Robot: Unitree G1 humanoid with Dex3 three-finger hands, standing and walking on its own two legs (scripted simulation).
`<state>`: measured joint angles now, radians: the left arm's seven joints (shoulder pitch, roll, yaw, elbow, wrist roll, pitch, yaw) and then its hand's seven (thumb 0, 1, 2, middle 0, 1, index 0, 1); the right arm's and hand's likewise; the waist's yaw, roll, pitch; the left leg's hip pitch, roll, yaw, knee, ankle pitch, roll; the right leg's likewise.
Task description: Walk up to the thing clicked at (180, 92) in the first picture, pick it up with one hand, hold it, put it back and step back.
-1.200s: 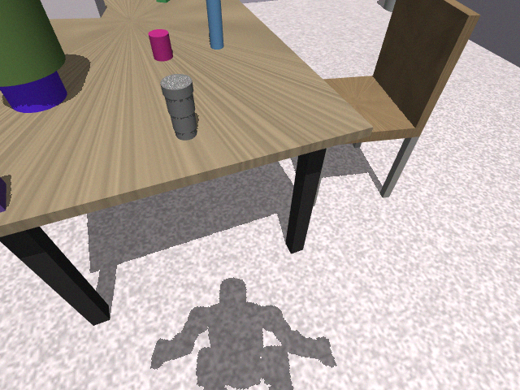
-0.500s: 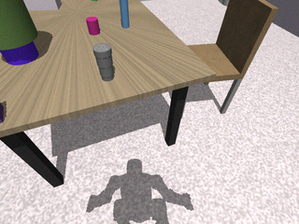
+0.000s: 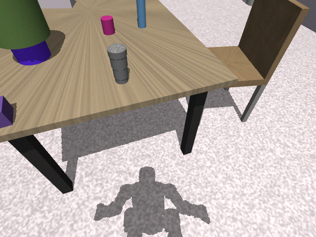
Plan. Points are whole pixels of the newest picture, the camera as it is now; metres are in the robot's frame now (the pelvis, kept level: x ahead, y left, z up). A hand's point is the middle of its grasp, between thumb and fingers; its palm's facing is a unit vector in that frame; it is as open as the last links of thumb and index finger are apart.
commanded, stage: walk up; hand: right
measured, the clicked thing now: (119, 65) +0.71 +0.14 +0.03
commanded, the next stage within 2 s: none
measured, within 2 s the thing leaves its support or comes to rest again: neither
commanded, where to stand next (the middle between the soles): +0.21 +0.21 m, yaw +17 degrees
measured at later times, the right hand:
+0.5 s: hand (198, 223) +0.19 -0.12 -0.16, palm faces -0.22 +0.92 -0.31, open 7.4 cm
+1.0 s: hand (158, 164) +0.38 +0.00 -0.16, palm faces -0.36 +0.84 -0.40, open 7.4 cm
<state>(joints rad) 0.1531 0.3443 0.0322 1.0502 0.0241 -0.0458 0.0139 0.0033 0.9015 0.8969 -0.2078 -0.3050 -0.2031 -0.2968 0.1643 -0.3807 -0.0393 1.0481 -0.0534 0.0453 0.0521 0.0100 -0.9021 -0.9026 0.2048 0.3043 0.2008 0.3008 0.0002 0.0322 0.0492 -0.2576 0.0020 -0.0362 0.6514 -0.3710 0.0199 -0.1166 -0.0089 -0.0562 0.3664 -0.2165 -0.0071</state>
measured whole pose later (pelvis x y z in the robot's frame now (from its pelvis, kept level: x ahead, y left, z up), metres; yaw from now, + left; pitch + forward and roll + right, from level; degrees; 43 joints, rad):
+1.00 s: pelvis +0.18 +0.21 -0.03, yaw +19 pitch -1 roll +0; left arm 0.20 0.41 0.03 0.89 -0.01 0.02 0.02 0.01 0.90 0.90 -0.21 -0.30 -0.20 -0.30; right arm 0.17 -0.39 -0.03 0.87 0.00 -0.03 0.00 0.01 -0.90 -0.90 0.20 0.30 0.20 0.30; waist 0.04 -0.02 0.13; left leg -0.33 -0.01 -0.02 0.71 -0.35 0.01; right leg -0.37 -0.08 0.02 0.92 -0.54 -0.02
